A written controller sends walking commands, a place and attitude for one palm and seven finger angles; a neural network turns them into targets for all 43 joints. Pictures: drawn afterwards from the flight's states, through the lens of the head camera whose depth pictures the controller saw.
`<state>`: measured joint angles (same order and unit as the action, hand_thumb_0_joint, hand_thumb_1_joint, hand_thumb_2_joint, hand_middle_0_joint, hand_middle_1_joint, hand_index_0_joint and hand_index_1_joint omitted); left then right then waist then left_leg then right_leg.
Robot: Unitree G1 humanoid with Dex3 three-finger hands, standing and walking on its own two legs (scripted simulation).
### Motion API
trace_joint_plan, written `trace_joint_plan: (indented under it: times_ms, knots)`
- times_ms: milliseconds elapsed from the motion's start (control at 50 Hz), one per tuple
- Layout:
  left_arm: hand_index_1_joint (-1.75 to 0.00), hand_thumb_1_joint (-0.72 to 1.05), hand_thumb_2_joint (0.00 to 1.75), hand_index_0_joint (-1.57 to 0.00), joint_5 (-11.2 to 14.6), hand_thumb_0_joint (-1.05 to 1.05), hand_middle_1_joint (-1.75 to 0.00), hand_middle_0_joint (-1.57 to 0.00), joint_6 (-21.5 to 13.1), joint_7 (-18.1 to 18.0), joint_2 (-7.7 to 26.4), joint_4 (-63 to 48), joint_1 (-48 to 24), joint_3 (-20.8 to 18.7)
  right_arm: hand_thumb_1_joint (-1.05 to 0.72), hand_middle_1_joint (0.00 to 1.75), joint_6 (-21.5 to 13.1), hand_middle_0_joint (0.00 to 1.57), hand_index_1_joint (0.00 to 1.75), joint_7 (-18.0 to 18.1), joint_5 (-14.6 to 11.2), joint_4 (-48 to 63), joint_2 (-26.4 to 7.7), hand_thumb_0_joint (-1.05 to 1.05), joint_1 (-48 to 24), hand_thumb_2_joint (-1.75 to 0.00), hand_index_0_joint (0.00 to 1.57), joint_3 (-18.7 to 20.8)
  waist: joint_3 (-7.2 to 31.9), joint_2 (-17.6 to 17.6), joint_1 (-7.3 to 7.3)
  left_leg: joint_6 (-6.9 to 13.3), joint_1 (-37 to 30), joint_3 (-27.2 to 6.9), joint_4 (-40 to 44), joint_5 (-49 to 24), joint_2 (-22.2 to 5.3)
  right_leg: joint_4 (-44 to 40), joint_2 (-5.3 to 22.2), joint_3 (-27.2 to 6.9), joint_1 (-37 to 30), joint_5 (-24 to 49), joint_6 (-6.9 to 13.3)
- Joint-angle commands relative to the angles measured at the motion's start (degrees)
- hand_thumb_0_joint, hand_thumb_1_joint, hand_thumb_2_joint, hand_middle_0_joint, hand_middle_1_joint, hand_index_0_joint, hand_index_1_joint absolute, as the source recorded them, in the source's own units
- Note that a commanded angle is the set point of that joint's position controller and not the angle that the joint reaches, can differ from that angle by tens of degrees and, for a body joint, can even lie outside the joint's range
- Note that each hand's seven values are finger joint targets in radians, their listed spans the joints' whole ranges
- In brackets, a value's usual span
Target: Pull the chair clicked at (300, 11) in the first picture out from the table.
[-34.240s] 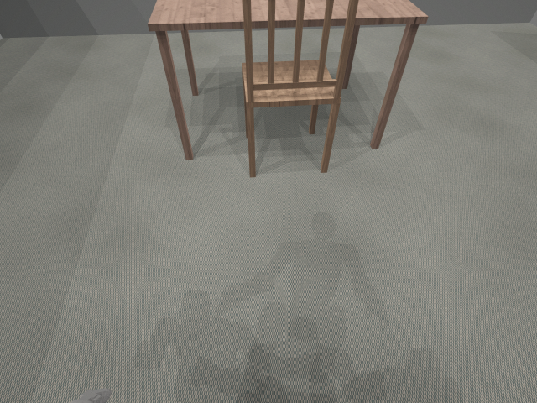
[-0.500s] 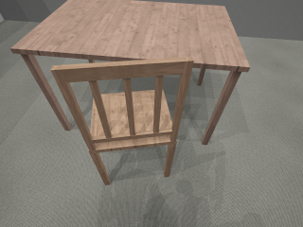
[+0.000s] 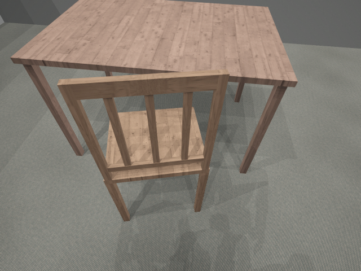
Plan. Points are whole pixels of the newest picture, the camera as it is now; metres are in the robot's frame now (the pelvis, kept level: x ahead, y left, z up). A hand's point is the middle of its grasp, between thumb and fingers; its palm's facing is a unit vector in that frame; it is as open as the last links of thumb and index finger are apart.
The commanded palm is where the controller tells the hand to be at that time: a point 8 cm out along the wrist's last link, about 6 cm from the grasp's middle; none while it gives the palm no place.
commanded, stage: shuffle to correct the standing spot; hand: left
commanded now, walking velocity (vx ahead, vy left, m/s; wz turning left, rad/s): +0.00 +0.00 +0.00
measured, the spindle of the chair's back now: (153, 132) +0.53 +0.12 -0.06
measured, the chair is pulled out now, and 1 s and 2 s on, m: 0.17 0.17 0.17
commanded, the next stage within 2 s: come to a stop and stand still in 0.54 s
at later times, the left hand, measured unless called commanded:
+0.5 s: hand out of the picture +0.00 +0.15 -0.20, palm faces +0.12 -0.98 -0.15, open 7.4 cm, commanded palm none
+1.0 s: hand out of the picture +0.12 +0.13 -0.19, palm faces +0.22 -0.95 -0.22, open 7.3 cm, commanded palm none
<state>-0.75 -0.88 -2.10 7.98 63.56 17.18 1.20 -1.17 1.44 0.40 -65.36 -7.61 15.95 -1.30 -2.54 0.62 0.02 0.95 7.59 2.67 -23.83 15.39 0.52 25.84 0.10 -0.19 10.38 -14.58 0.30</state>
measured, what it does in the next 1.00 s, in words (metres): walks ahead: right foot, then left foot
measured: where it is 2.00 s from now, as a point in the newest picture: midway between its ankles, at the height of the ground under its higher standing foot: outside the picture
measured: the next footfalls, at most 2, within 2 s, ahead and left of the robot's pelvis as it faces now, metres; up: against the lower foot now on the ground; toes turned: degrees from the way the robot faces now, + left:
right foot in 0.74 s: +0.17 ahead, -0.16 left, +0.00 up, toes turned +9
left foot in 0.98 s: +0.16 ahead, +0.06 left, +0.00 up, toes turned +14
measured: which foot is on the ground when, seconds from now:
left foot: down 0.00-0.74, up 0.76-0.96, down 0.98-1.00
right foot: down 0.00-0.46, up 0.48-0.72, down 0.74-1.00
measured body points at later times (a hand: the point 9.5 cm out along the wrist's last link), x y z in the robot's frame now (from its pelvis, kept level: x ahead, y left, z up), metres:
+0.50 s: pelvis +0.05 -0.01 -0.02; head +0.08 +0.01 +0.43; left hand -0.01 +0.20 -0.18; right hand +0.05 -0.22 -0.17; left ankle -0.03 +0.10 -0.74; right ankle -0.01 -0.11 -0.72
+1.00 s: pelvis +0.11 -0.06 -0.01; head +0.14 -0.05 +0.44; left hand +0.11 +0.18 -0.17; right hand +0.21 -0.27 -0.17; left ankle +0.11 +0.04 -0.74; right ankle +0.17 -0.15 -0.74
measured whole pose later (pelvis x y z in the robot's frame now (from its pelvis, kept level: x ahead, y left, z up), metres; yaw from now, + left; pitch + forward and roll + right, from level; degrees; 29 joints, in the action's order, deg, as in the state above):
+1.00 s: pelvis +0.11 -0.06 -0.01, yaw +12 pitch -2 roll +1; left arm -1.3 1.0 -2.2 10.3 57.4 12.3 -1.3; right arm 0.8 1.2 0.3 -58.4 -9.0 11.4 1.4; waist -6.0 1.6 -0.2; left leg 0.3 13.5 5.1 -30.9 14.4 0.6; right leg 34.5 1.8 4.8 17.2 -15.0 2.0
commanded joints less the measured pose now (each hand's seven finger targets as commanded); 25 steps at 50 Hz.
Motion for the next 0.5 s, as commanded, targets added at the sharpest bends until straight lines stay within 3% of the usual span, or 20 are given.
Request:
trace_joint_plan:
  times_ms: [0,20,100,160,220,260,280,320,340,360,380,400,420,440,460,480]
  knots:
    - [-0.3,0.9,0.9,-0.2,0.2,0.0,-0.3,-0.2,-0.7,-0.3,5.0,-1.0,4.4,-1.1,-0.9,0.3,-0.9,0.2,0.3,0.6,-0.2,1.1,-4.9,0.0,4.1,-0.9,0.2,0.8,-1.1,-0.8,-0.15,0.9,0.8,-4.7,4.1,-11.3,-5.9,-3.7,5.5,-4.4,0.9,11.4,1.7]
    - [-0.3,0.9,0.9,-0.2,0.2,0.0,-0.3,-0.2,-0.7,-0.2,5.0,-0.7,4.9,-1.1,-0.9,0.3,-0.9,0.2,0.3,0.5,-0.1,0.7,-5.1,0.0,4.5,-0.9,0.2,0.8,-0.3,-0.4,-0.22,1.1,0.4,-4.8,4.2,-8.5,-5.7,-3.6,5.2,-3.9,0.4,8.1,1.7]
    - [-0.3,0.9,0.9,-0.2,-0.5,0.0,-0.3,-0.2,-0.2,0.4,5.0,-1.4,4.5,-1.6,-0.9,0.3,-0.3,0.2,0.3,0.1,0.3,0.9,-5.8,0.0,5.1,-0.9,0.2,1.4,-4.7,-1.4,-0.01,2.6,4.9,-7.4,5.5,7.3,-5.7,-2.3,3.9,-2.2,4.6,-9.0,2.1]
    - [-0.3,0.9,0.9,-0.2,-0.8,0.0,-0.3,-0.2,-0.1,0.8,4.5,-2.0,5.1,-1.9,-0.9,0.3,0.0,0.2,0.3,0.0,0.5,1.7,-6.0,0.0,5.2,-0.9,0.2,1.9,-7.9,-3.0,-0.27,3.9,9.1,-10.4,7.2,14.3,-6.2,-0.7,3.1,-0.4,6.1,-12.1,2.1]
    - [-0.3,0.9,0.9,-0.2,-0.7,0.0,-0.3,-0.2,-0.9,0.8,4.5,-1.7,6.9,-2.0,-0.9,0.3,-0.8,0.2,0.3,0.1,0.4,2.5,-5.2,0.0,5.6,-0.9,0.2,1.7,-5.7,-0.9,-0.79,4.3,8.8,-9.5,2.6,4.4,-5.2,-0.4,4.2,-0.9,3.6,-6.6,2.7]
    - [-0.3,0.9,0.9,-0.2,-0.5,0.0,-0.3,-0.2,-1.3,0.7,5.0,-1.3,8.0,-2.3,-0.9,0.3,-1.2,0.2,0.3,0.3,0.4,2.7,-4.4,0.0,5.8,-0.9,0.2,1.6,-3.9,2.3,-0.98,3.7,9.3,-6.3,-2.7,-2.9,-3.1,-1.0,6.1,-2.2,0.4,-1.3,3.6]
    - [-0.3,0.9,0.9,-0.2,-0.4,0.0,-0.3,-0.2,-1.5,0.6,5.7,-0.8,9.3,-2.6,-0.9,0.3,-1.5,0.2,0.3,0.4,0.4,3.0,-3.8,0.0,5.5,-0.9,0.2,1.4,-2.0,4.1,-1.18,3.1,9.8,-4.4,-6.1,-6.1,-2.0,-0.8,7.7,-3.3,-2.5,5.3,4.3]
    - [-0.3,0.9,0.9,-0.2,-0.3,0.0,-0.3,-0.2,-1.8,0.2,7.4,-0.2,11.2,-3.4,-0.9,0.3,-1.7,0.2,0.3,0.5,0.4,3.4,-3.1,0.0,5.6,-0.9,0.2,1.5,0.7,8.1,-1.29,2.0,12.3,-1.4,-11.5,-3.4,-0.5,-0.6,11.7,-5.7,-7.6,16.9,6.5]
    - [-0.3,0.9,0.9,-0.2,-0.3,0.0,-0.3,-0.2,-1.7,0.1,7.6,-0.2,11.4,-3.5,-0.9,0.3,-1.6,0.2,0.3,0.6,0.3,3.4,-2.5,0.0,5.0,-0.9,0.2,1.7,-0.6,8.7,-1.35,2.0,13.1,-0.1,-12.7,0.4,-0.2,-1.0,13.1,-6.3,-7.4,19.3,7.7]
    - [-0.3,0.9,0.9,-0.2,-0.4,0.0,-0.3,-0.2,-1.5,0.0,7.8,-0.4,10.6,-3.5,-0.9,0.3,-1.6,0.2,0.3,0.6,0.3,3.3,-2.4,0.0,4.9,-0.9,0.2,1.7,-1.4,7.0,-0.77,1.9,12.2,0.3,-11.3,3.1,-0.4,-0.2,13.7,-6.0,-5.8,19.5,8.2]
    - [-0.3,0.9,0.9,-0.2,-0.5,0.0,-0.3,-0.2,-1.4,0.0,7.4,-0.7,8.9,-3.5,-0.9,0.3,-1.7,0.2,0.3,0.5,0.4,2.7,-2.0,0.0,6.2,-0.9,0.2,1.7,-1.7,4.8,0.48,2.2,7.9,0.2,-6.4,0.4,-0.9,2.2,12.1,-3.0,-2.8,19.1,7.3]
    - [-0.3,0.9,0.9,-0.2,-0.3,0.0,-0.3,-0.2,-1.3,0.2,6.4,-1.4,6.3,-3.1,-0.9,0.3,-2.0,0.2,0.3,0.4,0.5,1.1,-3.1,0.0,9.3,-0.9,0.2,1.8,-1.8,-0.8,2.21,3.2,1.5,-2.8,-1.6,-8.4,-2.8,8.8,8.1,2.2,1.9,18.7,5.2]
    - [-0.3,0.9,0.9,-0.2,-0.3,0.0,-0.3,-0.2,-1.6,0.5,4.6,-2.6,4.0,-2.7,-0.9,0.3,-2.4,0.2,0.3,0.9,1.0,-1.0,-6.3,0.0,15.1,-0.9,0.2,2.5,0.3,-10.9,4.35,7.0,-7.0,-13.3,-0.5,-26.5,-9.8,21.1,2.7,7.5,9.9,13.1,2.2]
    - [-0.3,0.9,0.9,-0.2,-0.2,0.0,-0.3,-0.2,-2.1,0.4,3.4,-4.6,-0.1,-2.4,-0.9,0.3,-2.4,0.2,0.3,1.5,1.1,-2.6,-8.2,0.0,19.7,-0.9,0.2,2.9,-1.9,-17.9,5.9,12.9,-13.2,-23.8,2.8,-47.4,-17.5,30.6,-0.5,8.0,21.8,-14.5,1.0]
    - [-0.3,0.9,0.9,-0.2,-0.4,0.0,-0.3,-0.2,-1.6,0.1,4.9,-6.0,-3.6,-2.9,-0.9,0.3,-1.9,0.2,0.3,1.6,1.4,-2.5,-8.6,0.0,19.4,-0.9,0.2,2.6,-3.9,-13.4,5.54,15.5,-12.9,-26.6,2.5,-52.2,-20.7,35.9,1.3,4.3,26.6,-22.5,1.5]
    - [-0.3,0.9,0.9,-0.2,-0.4,0.0,-0.3,-0.2,-1.4,0.3,4.7,-6.6,-5.3,-3.2,-0.9,0.3,-1.8,0.2,0.3,1.5,1.6,-1.3,-8.4,0.0,17.3,-0.9,0.2,2.6,-5.3,-9.7,4.88,15.7,-10.7,-25.5,2.1,-48.9,-20.9,37.9,3.2,2.6,27.5,-21.6,1.8]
